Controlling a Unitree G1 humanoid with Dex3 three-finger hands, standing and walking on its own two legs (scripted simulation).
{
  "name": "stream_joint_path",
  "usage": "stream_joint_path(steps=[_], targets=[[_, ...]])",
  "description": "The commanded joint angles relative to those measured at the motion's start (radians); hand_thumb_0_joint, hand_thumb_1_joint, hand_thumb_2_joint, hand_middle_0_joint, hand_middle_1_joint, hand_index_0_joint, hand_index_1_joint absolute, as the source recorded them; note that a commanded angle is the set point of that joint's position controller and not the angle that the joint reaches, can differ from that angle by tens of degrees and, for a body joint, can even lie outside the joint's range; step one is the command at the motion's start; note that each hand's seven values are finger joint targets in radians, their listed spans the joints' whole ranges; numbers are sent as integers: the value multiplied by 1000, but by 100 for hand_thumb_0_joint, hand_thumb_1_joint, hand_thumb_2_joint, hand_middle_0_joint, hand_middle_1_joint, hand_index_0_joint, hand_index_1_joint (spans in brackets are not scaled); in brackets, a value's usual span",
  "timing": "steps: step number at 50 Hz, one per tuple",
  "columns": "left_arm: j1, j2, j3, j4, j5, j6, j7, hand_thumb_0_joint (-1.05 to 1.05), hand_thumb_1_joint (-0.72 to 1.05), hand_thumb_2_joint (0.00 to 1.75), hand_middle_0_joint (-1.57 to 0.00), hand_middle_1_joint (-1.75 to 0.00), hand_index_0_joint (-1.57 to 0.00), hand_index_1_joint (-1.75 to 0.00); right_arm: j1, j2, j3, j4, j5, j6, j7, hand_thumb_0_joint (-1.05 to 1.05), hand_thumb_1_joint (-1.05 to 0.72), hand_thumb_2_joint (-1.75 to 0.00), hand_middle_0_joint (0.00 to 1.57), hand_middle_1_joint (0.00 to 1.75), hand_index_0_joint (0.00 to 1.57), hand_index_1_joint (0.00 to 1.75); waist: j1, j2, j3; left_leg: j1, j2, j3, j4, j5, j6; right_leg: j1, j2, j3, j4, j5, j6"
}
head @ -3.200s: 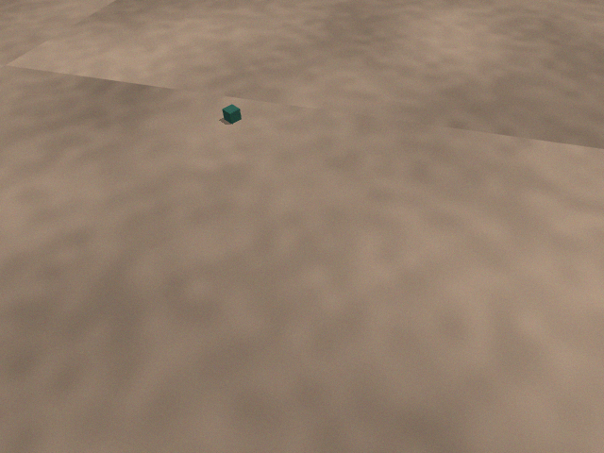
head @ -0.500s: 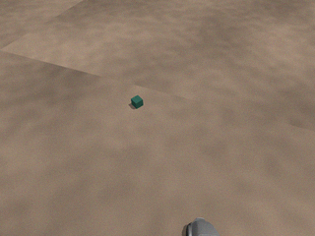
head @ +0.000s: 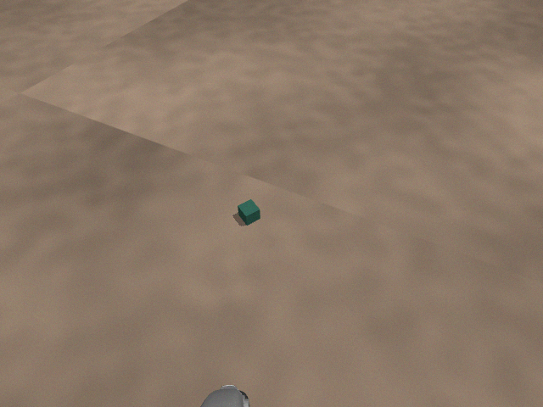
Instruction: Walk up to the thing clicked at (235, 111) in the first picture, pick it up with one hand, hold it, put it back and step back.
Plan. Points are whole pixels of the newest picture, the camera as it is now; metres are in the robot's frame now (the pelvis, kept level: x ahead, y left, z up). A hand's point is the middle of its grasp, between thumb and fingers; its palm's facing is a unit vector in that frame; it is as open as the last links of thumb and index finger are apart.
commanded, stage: walk up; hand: left
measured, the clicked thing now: (249, 212) +1.02 +0.19 -0.73
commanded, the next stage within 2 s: none
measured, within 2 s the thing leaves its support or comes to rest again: neither
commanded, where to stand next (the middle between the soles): +0.66 -0.02 m, yaw -1 degrees
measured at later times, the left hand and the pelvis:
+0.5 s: hand (155, 308) +0.30 +0.26 -0.13, palm faces -0.09 -0.92 -0.38, open 7.4 cm; pelvis +0.22 -0.02 -0.01, yaw -2 degrees
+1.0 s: hand (170, 261) +0.42 +0.27 -0.16, palm faces +0.00 -0.93 -0.36, open 7.4 cm; pelvis +0.40 -0.02 -0.01, yaw +1 degrees
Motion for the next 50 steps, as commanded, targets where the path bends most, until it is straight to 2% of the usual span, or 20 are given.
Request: stream_joint_path(steps=[1, 2, 3, 4, 6, 9, 14, 18, 24, 25, 26, 27, 28, 33, 37, 43, 47, 48, 49, 50], targets=[[-48, 265, 59, -94, -1, -18, 25, 0, 90, 90, -20, -30, -20, -30, 25, -181, -63, -72, -1, -47, -19, 0, -90, -90, 20, 30, 20, 30, -66, -52, -25, 294, -65, 47, -61, -29, 37, -201, -216, 134, -13, 271, -146], [-26, 215, 38, -98, -4, -15, 28, 0, 90, 90, -20, -30, -20, -30, 161, -235, -81, -33, -13, -54, -31, 0, -90, -90, 20, 30, 20, 30, -129, 79, -113, 485, -48, -20, -112, -119, 80, -263, -148, 73, 248, 366, -111], [21, 133, 14, -115, -23, -11, 32, 0, 90, 90, -20, -30, -20, -30, 260, -337, -112, -41, -30, -60, -45, 0, -90, -90, 20, 30, 20, 30, -160, 323, -207, 682, 223, -445, -226, -242, 168, -494, -19, 20, 582, 132, -34], [43, 210, 36, -89, -28, -3, 46, 0, 90, 90, -20, -30, -20, -30, 237, -368, -118, -70, 3, -58, -49, 0, -90, -90, 20, 30, 20, 30, -151, 228, -224, 693, 354, -727, -334, -285, 277, -600, 38, 126, 681, -170, -34], [-12, 241, 30, -67, -18, -2, 48, 0, 90, 90, -20, -30, -20, -30, 151, -297, -92, -86, 31, -51, -59, 0, -90, -90, 20, 30, 20, 30, -111, 37, -101, 530, 281, -470, -309, -82, 237, -594, -37, 245, 737, -64, -35], [68, 222, 33, -14, -22, 13, 32, 0, 90, 90, -20, -30, -20, -30, 40, -241, -61, -105, 31, -58, -60, 0, -90, -90, 20, 30, 20, 30, -40, 118, -7, 277, 180, -208, -363, -101, 172, -463, -93, 205, 585, 35, -14], [-1, 203, 40, -27, -2, 25, 0, 0, 90, 90, -20, -30, -20, -30, 43, -256, -67, -125, 17, -69, -53, 0, -90, -90, 20, 30, 20, 30, -56, 139, 22, 293, 178, -150, -430, -214, 216, -500, -126, 151, 401, 131, 30], [-93, 181, 43, -44, 3, 16, -13, 0, 90, 90, -20, -30, -20, -30, 59, -258, -69, -124, 19, -64, -48, 0, -90, -90, 20, 30, 20, 30, -72, 110, 27, 306, 150, -90, -392, -174, 200, -446, -124, 115, 202, 227, 18], [-12, 202, 65, 0, 4, -9, 4, 0, 90, 90, -20, -30, -20, -30, 48, -225, -54, -143, 18, -43, -53, 0, -90, -90, 20, 30, 20, 30, 2, -2, -64, 220, 103, -11, -74, 23, 140, -70, -30, 45, 35, 198, -21], [91, 239, 85, 25, 6, -19, 17, 0, 90, 90, -20, -30, -20, -30, 100, -173, -33, -140, 17, -41, -54, 0, -90, -90, 20, 30, 20, 30, 45, -142, -140, 161, 36, 37, 170, 14, 110, 88, -73, 126, -27, 103, -40], [160, 334, 109, 14, 11, -28, 32, 0, 90, 90, -20, -30, -20, -30, 129, -101, -7, -166, 20, -43, -53, 0, -90, -90, 20, 30, 20, 30, 60, -355, -180, -42, -77, 70, 431, -284, 59, 209, -313, 503, -130, -32, -110], [152, 377, 109, 7, -2, -23, 35, 0, 90, 90, -20, -30, -20, -30, 96, -187, -29, -148, 23, -32, -61, 0, -90, -90, 20, 30, 20, 30, 74, -286, -138, -174, -112, -11, 543, -394, 43, 185, -433, 781, -235, -108, -221], [100, 352, 100, -18, -14, -19, 38, 0, 90, 90, -20, -30, -20, -30, 57, -225, -38, -132, 18, -23, -68, 0, -90, -90, 20, 30, 20, 30, 56, -166, -73, -181, -53, -98, 601, -357, 40, 83, -435, 736, -232, -117, -255], [-20, 248, 68, -65, -12, -24, 45, 0, 90, 90, -20, -30, -20, -30, 142, -188, -36, -60, 18, -11, -41, 0, -90, -90, 20, 30, 20, 30, -23, -188, -34, -58, -13, -82, 408, -179, 22, -94, -254, 304, -218, 133, -191], [-8, 264, 77, -86, -4, -27, 42, 0, 90, 90, -20, -30, -20, -30, 59, -182, -46, -82, -1, -3, -24, 0, -90, -90, 20, 30, 20, 30, 2, -164, 6, -66, 4, -53, 223, -128, -8, -144, -272, 275, -270, -66, -210], [-17, 280, 74, -102, -1, -24, 35, 0, 90, 90, -20, -30, -20, -30, -15, -167, -51, -102, -1, -20, -10, 0, -90, -90, 20, 30, 20, 30, -1, -135, 20, 53, -7, -13, 46, -32, -1, -204, -268, 231, -237, -131, -187], [-22, 246, 49, -102, -1, -13, 37, 0, 90, 90, -20, -30, -20, -30, 91, -187, -63, -71, -4, -40, -25, 0, -90, -90, 20, 30, 20, 30, -82, -37, -43, 333, -66, 23, -73, -66, 35, -272, -221, 149, 19, 111, -137], [13, 195, 30, -101, -3, -13, 36, 0, 90, 90, -20, -30, -20, -30, 183, -232, -80, -45, -6, -48, -39, 0, -90, -90, 20, 30, 20, 30, -121, 114, -114, 493, -23, -84, -156, -183, 72, -334, -151, 72, 280, 234, -94], [37, 125, 13, -116, -19, -10, 34, 0, 90, 90, -20, -30, -20, -30, 236, -328, -103, -70, -16, -54, -51, 0, -90, -90, 20, 30, 20, 30, -135, 322, -143, 632, 225, -524, -281, -305, 171, -580, -3, 18, 577, 20, -17], [33, 208, 32, -92, -12, -2, 51, 0, 90, 90, -20, -30, -20, -30, 228, -362, -111, -90, 15, -51, -53, 0, -90, -90, 20, 30, 20, 30, -136, 221, -131, 593, 345, -705, -338, -270, 276, -631, -1, 108, 657, -183, -26]])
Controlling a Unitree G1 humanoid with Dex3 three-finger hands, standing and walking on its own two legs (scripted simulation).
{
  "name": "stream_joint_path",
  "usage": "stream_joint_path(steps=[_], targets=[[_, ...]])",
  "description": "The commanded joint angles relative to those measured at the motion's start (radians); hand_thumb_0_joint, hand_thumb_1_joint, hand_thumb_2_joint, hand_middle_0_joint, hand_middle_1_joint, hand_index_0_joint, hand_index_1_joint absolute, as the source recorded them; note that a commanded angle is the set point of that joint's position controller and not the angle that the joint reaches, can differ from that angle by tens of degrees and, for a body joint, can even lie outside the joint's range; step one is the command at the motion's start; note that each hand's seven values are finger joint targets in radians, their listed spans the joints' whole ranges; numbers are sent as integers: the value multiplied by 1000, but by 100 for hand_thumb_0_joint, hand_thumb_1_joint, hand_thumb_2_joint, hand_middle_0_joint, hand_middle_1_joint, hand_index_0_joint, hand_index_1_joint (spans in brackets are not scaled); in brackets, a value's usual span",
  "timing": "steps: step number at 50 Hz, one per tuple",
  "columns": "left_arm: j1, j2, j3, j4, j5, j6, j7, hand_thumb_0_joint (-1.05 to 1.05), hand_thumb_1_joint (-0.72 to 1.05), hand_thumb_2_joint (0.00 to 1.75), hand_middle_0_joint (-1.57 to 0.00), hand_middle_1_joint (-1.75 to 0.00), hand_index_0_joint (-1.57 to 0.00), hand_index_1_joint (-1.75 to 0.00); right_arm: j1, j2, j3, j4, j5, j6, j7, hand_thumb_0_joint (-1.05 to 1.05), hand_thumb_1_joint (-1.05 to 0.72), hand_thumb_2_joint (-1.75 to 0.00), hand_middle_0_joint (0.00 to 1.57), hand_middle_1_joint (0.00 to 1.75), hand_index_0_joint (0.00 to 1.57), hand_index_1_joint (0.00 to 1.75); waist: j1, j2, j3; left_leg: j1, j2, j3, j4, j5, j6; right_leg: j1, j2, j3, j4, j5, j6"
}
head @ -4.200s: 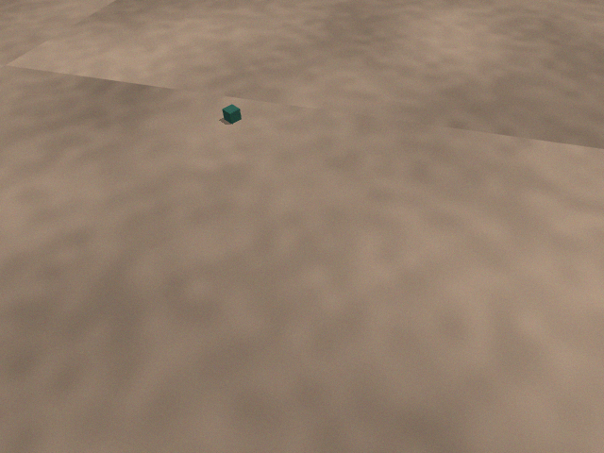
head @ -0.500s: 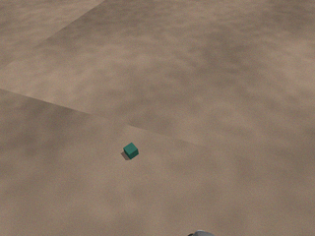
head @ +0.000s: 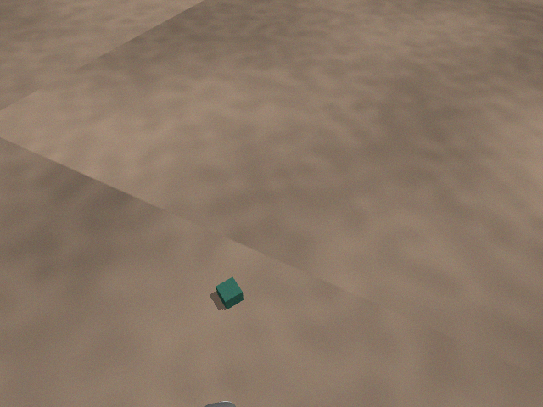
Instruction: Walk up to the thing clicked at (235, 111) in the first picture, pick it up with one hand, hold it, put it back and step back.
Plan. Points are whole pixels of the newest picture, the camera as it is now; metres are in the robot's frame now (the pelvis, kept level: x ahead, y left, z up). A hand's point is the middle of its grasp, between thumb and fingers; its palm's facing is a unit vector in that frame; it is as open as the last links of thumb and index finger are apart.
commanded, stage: walk up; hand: left
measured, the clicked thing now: (229, 293) +0.62 +0.19 -0.72
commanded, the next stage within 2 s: stand in 1.90 s
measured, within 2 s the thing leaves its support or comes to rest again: neither
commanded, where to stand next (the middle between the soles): +0.26 -0.01 m, yaw -2 degrees
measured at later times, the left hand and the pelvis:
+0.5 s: hand (140, 354) +0.22 +0.25 -0.11, palm faces -0.04 -0.90 -0.44, open 7.4 cm; pelvis +0.14 -0.03 +0.00, yaw -1 degrees
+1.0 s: hand (147, 339) +0.26 +0.26 -0.15, palm faces -0.01 -0.94 -0.34, open 7.4 cm; pelvis +0.18 +0.00 +0.01, yaw +0 degrees
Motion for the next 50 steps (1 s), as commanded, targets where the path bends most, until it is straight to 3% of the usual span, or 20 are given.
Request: stream_joint_path(steps=[1, 3, 5, 10, 16, 17, 18, 19, 20, 21, 24, 29, 32, 33, 34, 35, 36, 39, 41, 50], targets=[[-43, 225, 39, -89, -4, -19, 36, 0, 90, 90, -20, -30, -20, -30, 172, -329, -97, -62, 31, -28, -40, 0, -90, -90, 20, 30, 20, 30, -103, 146, -61, 387, 380, -629, -319, -167, 277, -521, 34, 147, 472, -89, -34], [-10, 199, 39, -61, -16, -17, 31, 0, 90, 90, -20, -30, -20, -30, 109, -264, -65, -86, 28, -30, -48, 0, -90, -90, 20, 30, 20, 30, -61, 129, -28, 336, 283, -390, -286, 41, 219, -470, -1, 180, 405, 9, -35], [25, 188, 41, -38, -15, -10, 19, 0, 90, 90, -20, -30, -20, -30, 69, -250, -55, -89, 30, -34, -50, 0, -90, -90, 20, 30, 20, 30, -34, 192, -12, 214, 234, -253, -297, 49, 195, -375, -23, 141, 304, 64, -22], [-50, 171, 48, -55, 4, -4, -8, 0, 90, 90, -20, -30, -20, -30, 54, -275, -62, -118, 18, -30, -40, 0, -90, -90, 20, 30, 20, 30, -53, 211, 27, 128, 235, -213, -365, -193, 229, -316, -32, 78, 96, 137, 9], [27, 177, 66, -5, 9, -35, 9, 0, 90, 90, -20, -30, -20, -30, -12, -228, -42, -147, 20, -2, -30, 0, -90, -90, 20, 30, 20, 30, 20, 89, -42, -5, 150, -101, -104, -176, 149, 42, 64, 12, -172, 260, -3], [82, 201, 77, 10, 10, -44, 22, 0, 90, 90, -20, -30, -20, -30, 35, -170, -20, -144, 22, 1, -32, 0, -90, -90, 20, 30, 20, 30, 46, -27, -85, -59, 100, -55, 68, -156, 114, 165, 47, 75, -232, 200, -18], [97, 271, 86, 5, 20, -53, 43, 0, 90, 90, -20, -30, -20, -30, 59, -75, 12, -146, 29, 6, -41, 0, -90, -90, 20, 30, 20, 30, 47, -266, -80, -165, -12, 36, 336, -267, 45, 167, -187, 414, -391, 171, -73], [46, 327, 87, -34, 7, -51, 49, 0, 90, 90, -20, -30, -20, -30, 85, -123, 1, -131, 24, 25, -53, 0, -90, -90, 20, 30, 20, 30, 23, -206, -48, -240, -55, -48, 426, -381, 15, 112, -347, 681, -477, 114, -177], [16, 323, 81, -47, -2, -41, 49, 0, 90, 90, -20, -30, -20, -30, 57, -200, -25, -113, 20, 36, -64, 0, -90, -90, 20, 30, 20, 30, 21, -125, -13, -221, -7, -109, 486, -394, 16, 45, -347, 662, -441, 136, -248], [0, 292, 75, -52, -4, -39, 52, 0, 90, 90, -20, -30, -20, -30, 53, -205, -26, -100, 27, 38, -65, 0, -90, -90, 20, 30, 20, 30, 15, -96, -15, -237, 9, -140, 497, -364, 19, 60, -304, 561, -412, 232, -250], [-68, 250, 58, -64, 1, -34, 63, 0, 90, 90, -20, -30, -20, -30, 106, -186, -25, -50, 23, 43, -61, 0, -90, -90, 20, 30, 20, 30, -22, -145, -63, -154, 37, -119, 398, -277, 6, 25, -212, 324, -332, 423, -207], [-140, 229, 38, -68, 7, -19, 70, 0, 90, 90, -20, -30, -20, -30, 44, -149, -21, -14, 23, 56, -60, 0, -90, -90, 20, 30, 20, 30, -22, -154, -87, 60, 7, -52, 167, -169, -7, -144, -185, 198, -231, 582, -185], [-182, 209, 21, -63, -9, 2, 69, 0, 90, 90, -20, -30, -20, -30, 37, -156, -26, 12, 22, 44, -68, 0, -90, -90, 20, 30, 20, 30, -53, -109, -106, 185, -30, -23, -13, 5, 11, -215, -143, 174, -121, 454, -132], [-172, 188, 11, -53, -13, 8, 68, 0, 90, 90, -20, -30, -20, -30, 18, -182, -29, 13, 18, 38, -72, 0, -90, -90, 20, 30, 20, 30, -47, -56, -110, 205, 15, -83, -56, 63, 27, -237, -119, 162, -91, 380, -96], [-153, 147, 1, -55, -17, 12, 67, 0, 90, 90, -20, -30, -20, -30, -8, -233, -36, 3, 9, 31, -76, 0, -90, -90, 20, 30, 20, 30, -28, 63, -136, 202, 145, -259, -107, 129, 68, -258, -54, 125, -21, 261, -46], [-138, 152, 1, -22, -30, 26, 71, 0, 90, 90, -20, -30, -20, -30, -96, -273, -34, -13, 26, 30, -73, 0, -90, -90, 20, 30, 20, 30, -3, 158, -123, 64, 240, -389, -167, 21, 160, -165, 47, 61, 39, 54, -13], [-133, 172, 9, 21, -20, 31, 75, 0, 90, 90, -20, -30, -20, -30, -139, -255, -27, -7, 28, 34, -69, 0, -90, -90, 20, 30, 20, 30, 5, 157, -99, -10, 239, -382, -172, -37, 180, -78, 43, 75, 36, -36, -12], [-153, 173, 4, 66, -12, 23, 66, 0, 90, 90, -20, -30, -20, -30, -196, -193, 5, 20, 30, 46, -68, 0, -90, -90, 20, 30, 20, 30, 11, 142, -60, -37, 118, -225, -136, -143, 70, -58, -4, 124, -150, 118, -27], [-204, 202, 2, 80, -8, 17, 63, 0, 90, 90, -20, -30, -20, -30, -184, -177, 13, 50, 33, 47, -66, 0, -90, -90, 20, 30, 20, 30, -17, 105, -52, 30, 72, -190, -116, -150, 33, -113, -52, 197, -209, 148, -48], [-280, 161, -20, 171, -17, 15, 60, 0, 90, 90, -20, -30, -20, -30, -257, -163, 31, 136, 37, 40, -68, 0, -90, -90, 20, 30, 20, 30, -18, 73, -103, 164, 97, -175, -181, 53, 35, -34, -38, 143, -281, 311, -13]])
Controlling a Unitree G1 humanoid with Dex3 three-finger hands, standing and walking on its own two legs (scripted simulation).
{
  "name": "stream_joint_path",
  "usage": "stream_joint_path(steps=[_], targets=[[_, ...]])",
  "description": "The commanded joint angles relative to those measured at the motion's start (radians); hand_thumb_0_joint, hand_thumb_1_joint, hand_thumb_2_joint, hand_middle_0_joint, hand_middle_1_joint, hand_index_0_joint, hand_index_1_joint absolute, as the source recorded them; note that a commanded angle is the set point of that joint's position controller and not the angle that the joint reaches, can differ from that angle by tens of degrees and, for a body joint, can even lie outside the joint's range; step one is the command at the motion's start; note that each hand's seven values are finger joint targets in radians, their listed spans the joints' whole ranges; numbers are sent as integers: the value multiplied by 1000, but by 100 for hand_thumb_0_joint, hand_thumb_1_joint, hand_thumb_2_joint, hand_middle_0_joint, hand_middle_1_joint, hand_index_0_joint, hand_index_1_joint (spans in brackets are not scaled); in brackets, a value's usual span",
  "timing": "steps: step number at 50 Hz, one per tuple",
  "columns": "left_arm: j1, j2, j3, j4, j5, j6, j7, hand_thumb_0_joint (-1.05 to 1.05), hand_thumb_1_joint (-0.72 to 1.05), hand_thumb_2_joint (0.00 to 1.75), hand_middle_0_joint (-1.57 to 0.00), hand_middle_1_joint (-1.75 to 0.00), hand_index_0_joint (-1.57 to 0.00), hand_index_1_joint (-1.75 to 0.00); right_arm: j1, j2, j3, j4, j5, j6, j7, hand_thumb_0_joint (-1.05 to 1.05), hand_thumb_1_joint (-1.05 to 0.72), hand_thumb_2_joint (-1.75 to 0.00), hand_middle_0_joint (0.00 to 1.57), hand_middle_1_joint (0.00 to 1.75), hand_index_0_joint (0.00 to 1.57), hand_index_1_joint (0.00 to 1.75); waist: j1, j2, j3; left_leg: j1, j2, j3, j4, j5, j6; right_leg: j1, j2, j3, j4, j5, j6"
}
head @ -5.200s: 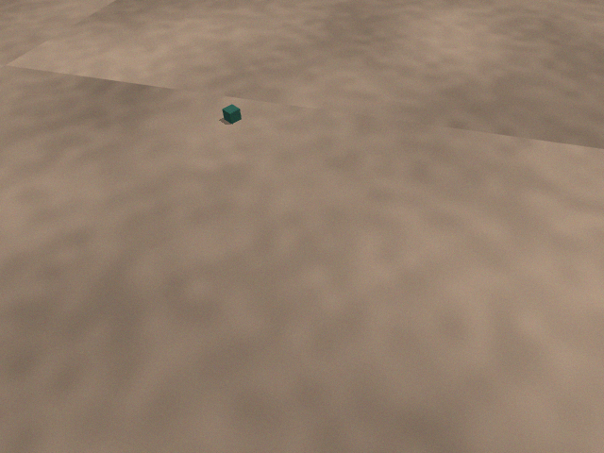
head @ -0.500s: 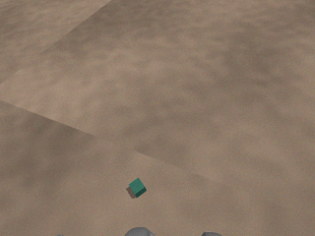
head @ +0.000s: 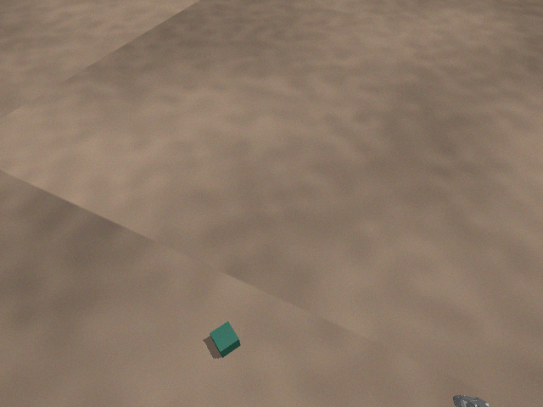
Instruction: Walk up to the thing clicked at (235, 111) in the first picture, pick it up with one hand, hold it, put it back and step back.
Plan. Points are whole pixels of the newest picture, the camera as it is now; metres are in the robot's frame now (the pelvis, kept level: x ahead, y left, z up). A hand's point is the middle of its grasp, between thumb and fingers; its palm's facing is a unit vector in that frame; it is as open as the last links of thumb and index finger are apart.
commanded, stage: walk up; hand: left
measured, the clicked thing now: (225, 339) +0.44 +0.20 -0.73
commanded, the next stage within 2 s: stand in 0.90 s
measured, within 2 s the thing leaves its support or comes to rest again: neither
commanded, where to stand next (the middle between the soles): +0.08 -0.01 m, yaw -1 degrees
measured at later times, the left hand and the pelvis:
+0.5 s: hand out of the picture +0.08 +0.25 -0.14, palm faces -0.01 -0.94 -0.34, open 7.4 cm; pelvis +0.00 +0.00 +0.02, yaw +0 degrees
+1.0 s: hand out of the picture +0.10 +0.25 -0.14, palm faces -0.01 -0.94 -0.33, open 7.4 cm; pelvis +0.02 +0.00 +0.02, yaw +0 degrees
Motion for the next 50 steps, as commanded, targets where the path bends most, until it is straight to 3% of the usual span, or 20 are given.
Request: stream_joint_path(steps=[1, 9, 12, 15, 22, 27, 42, 47, 50], targets=[[-46, 225, 42, -26, 1, -21, 16, 0, 90, 90, -20, -30, -20, -30, -63, -232, -50, -25, 0, -21, -17, 0, -90, -90, 20, 30, 20, 30, -7, 50, -125, 93, 99, -116, -184, 124, 61, 32, -72, 89, -143, 147, -60], [-88, 206, 40, 20, 6, -21, 12, 0, 90, 90, -20, -30, -20, -30, -90, -212, -48, 25, 0, -16, -13, 0, -90, -90, 20, 30, 20, 30, -11, 4, -139, 158, 89, -91, -244, 162, 44, 79, -94, 96, -239, 171, -50], [-95, 204, 41, 30, 11, -16, 10, 0, 90, 90, -20, -30, -20, -30, -107, -215, -51, 34, -2, -15, -12, 0, -90, -90, 20, 30, 20, 30, -8, 4, -124, 157, 91, -93, -275, 130, 40, 88, -94, 86, -267, 142, -48], [-100, 205, 43, 37, 15, -13, 8, 0, 90, 90, -20, -30, -20, -30, -104, -209, -50, 44, -5, -13, -10, 0, -90, -90, 20, 30, 20, 30, -10, -11, -83, 140, 86, -100, -311, 37, 35, 60, -93, 98, -302, 56, -45], [-93, 197, 51, 35, 19, -11, 5, 0, 90, 90, -20, -30, -20, -30, -82, -216, -52, 53, -11, -17, -8, 0, -90, -90, 20, 30, 20, 30, -10, 20, -94, 106, 91, -120, -350, -32, 30, 104, -85, 84, -305, 46, -47], [-96, 200, 58, 32, 21, -12, 6, 0, 90, 90, -20, -30, -20, -30, -63, -207, -53, 53, -13, -21, -11, 0, -90, -90, 20, 30, 20, 30, -13, 2, -125, 134, 88, -100, -325, 81, 30, 124, -93, 84, -294, 123, -47], [-103, 188, 62, 26, 18, -7, 11, 0, 90, 90, -20, -30, -20, -30, -37, -202, -56, 54, -12, -16, -16, 0, -90, -90, 20, 30, 20, 30, -20, 9, -127, 155, 84, -88, -304, 168, 27, 130, -95, 75, -291, 172, -43], [-90, 180, 56, 22, 26, -6, 9, 0, 90, 90, -20, -30, -20, -30, -43, -205, -57, 46, -23, -23, -20, 0, -90, -90, 20, 30, 20, 30, -22, 2, -121, 160, 96, -96, -316, 185, 17, 128, -91, 75, -300, 132, -35], [-86, 184, 56, 15, 26, -9, 8, 0, 90, 90, -20, -30, -20, -30, -37, -203, -55, 42, -21, -26, -20, 0, -90, -90, 20, 30, 20, 30, -25, 14, -128, 158, 97, -92, -313, 209, 18, 147, -96, 75, -300, 174, -33]])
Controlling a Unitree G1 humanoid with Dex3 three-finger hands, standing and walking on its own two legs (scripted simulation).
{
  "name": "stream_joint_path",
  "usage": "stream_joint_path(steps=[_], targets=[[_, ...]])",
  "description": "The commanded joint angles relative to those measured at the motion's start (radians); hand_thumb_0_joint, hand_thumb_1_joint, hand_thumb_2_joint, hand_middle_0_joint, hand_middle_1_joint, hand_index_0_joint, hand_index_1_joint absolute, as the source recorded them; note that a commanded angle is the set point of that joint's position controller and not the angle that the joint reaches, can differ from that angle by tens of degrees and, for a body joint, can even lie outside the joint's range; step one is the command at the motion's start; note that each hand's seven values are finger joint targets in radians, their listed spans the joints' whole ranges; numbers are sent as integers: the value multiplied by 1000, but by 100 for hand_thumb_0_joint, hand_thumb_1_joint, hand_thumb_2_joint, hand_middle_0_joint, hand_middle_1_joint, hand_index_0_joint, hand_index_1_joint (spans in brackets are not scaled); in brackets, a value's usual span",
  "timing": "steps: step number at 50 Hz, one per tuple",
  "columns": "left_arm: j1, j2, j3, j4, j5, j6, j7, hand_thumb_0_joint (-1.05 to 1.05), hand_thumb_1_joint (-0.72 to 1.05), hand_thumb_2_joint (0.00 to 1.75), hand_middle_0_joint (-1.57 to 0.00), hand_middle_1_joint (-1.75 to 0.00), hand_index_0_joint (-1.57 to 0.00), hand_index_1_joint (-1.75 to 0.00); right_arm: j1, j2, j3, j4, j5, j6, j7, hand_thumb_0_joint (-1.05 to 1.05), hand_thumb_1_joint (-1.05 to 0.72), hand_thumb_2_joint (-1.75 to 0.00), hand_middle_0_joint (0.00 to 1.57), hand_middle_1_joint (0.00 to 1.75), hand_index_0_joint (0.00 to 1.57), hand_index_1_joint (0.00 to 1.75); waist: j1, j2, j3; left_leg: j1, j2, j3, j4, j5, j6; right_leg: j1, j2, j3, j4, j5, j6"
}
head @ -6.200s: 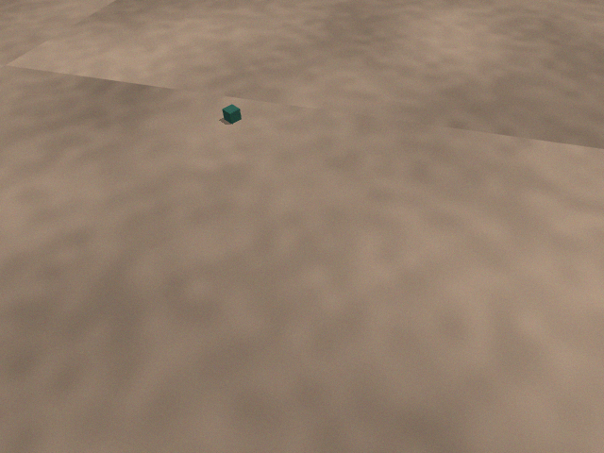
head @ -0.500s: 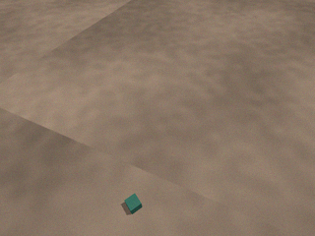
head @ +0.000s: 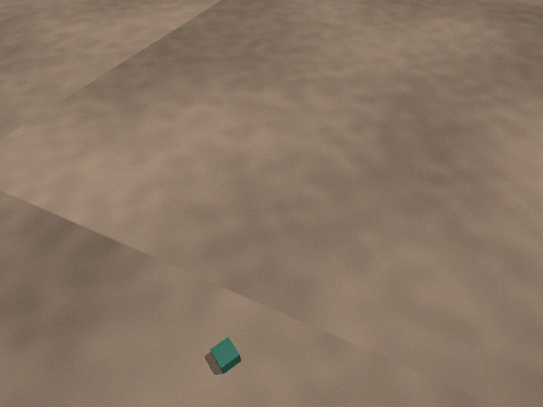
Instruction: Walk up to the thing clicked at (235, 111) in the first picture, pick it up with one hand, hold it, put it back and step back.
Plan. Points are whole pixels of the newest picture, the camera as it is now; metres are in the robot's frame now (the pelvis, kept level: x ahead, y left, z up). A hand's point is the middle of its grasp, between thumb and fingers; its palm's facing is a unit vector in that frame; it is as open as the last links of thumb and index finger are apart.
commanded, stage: stand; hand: left
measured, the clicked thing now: (226, 355) +0.42 +0.20 -0.75
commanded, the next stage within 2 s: none
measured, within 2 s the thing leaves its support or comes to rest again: neither
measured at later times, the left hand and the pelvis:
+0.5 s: hand out of the picture +0.08 +0.25 -0.16, palm faces -0.02 -0.94 -0.34, open 7.4 cm; pelvis +0.01 +0.00 +0.00, yaw +0 degrees
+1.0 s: hand out of the picture +0.09 +0.25 -0.15, palm faces -0.01 -0.94 -0.34, open 7.4 cm; pelvis +0.01 -0.01 +0.00, yaw +0 degrees
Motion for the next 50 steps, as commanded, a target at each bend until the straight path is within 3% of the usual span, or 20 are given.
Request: stream_joint_path(steps=[1, 4, 6, 10, 17, 25, 32, 39, 50], targets=[[-35, 218, 33, -65, 5, -19, 15, 0, 90, 90, -20, -30, -20, -30, -48, -217, -39, -63, -2, -27, -16, 0, -90, -90, 20, 30, 20, 30, 3, 4, -100, 28, 112, -94, -55, 122, 28, 26, -94, 86, -62, 105, -37], [-30, 222, 34, -65, 5, -18, 15, 0, 90, 90, -20, -30, -20, -30, -44, -216, -37, -63, -1, -28, -17, 0, -90, -90, 20, 30, 20, 30, 2, 5, -93, 29, 113, -94, -61, 136, 26, 34, -92, 82, -62, 113, -36], [-32, 220, 32, -69, 4, -16, 15, 0, 90, 90, -20, -30, -20, -30, -58, -214, -38, -67, -2, -27, -16, 0, -90, -90, 20, 30, 20, 30, 3, 5, -75, 32, 111, -95, -68, 101, 22, 4, -87, 79, -71, 63, -37], [-30, 227, 31, -76, 6, -19, 16, 0, 90, 90, -20, -30, -20, -30, -56, -210, -38, -71, -2, -26, -15, 0, -90, -90, 20, 30, 20, 30, -1, -4, -90, 42, 111, -91, -61, 120, 23, 16, -91, 78, -71, 88, -39], [-15, 226, 30, -77, 5, -16, 14, 0, 90, 90, -20, -30, -20, -30, -58, -214, -37, -71, 0, -25, -14, 0, -90, -90, 20, 30, 20, 30, 5, 0, -63, 34, 108, -95, -79, 41, 22, -4, -87, 77, -74, 21, -41], [-12, 229, 28, -87, 4, -19, 16, 0, 90, 90, -20, -30, -20, -30, -45, -218, -36, -68, -1, -25, -16, 0, -90, -90, 20, 30, 20, 30, 4, 4, -91, 50, 111, -92, -59, 137, 23, 28, -92, 79, -70, 108, -41], [-6, 229, 28, -83, 3, -15, 15, 0, 90, 90, -20, -30, -20, -30, -36, -218, -35, -65, -1, -20, -14, 0, -90, -90, 20, 30, 20, 30, 4, 4, -51, 9, 102, -93, -75, 34, 23, 15, -89, 82, -91, 18, -43], [-2, 226, 30, -89, 4, -16, 15, 0, 90, 90, -20, -30, -20, -30, -25, -220, -34, -69, -1, -26, -16, 0, -90, -90, 20, 30, 20, 30, 6, 11, -86, 39, 110, -91, -61, 132, 25, 38, -94, 79, -73, 102, -44], [-1, 229, 30, -90, 2, -14, 16, 0, 90, 90, -20, -30, -20, -30, -18, -217, -30, -69, -1, -24, -18, 0, -90, -90, 20, 30, 20, 30, 5, -8, -74, 44, 110, -88, -63, 130, 23, 35, -93, 76, -74, 97, -44]])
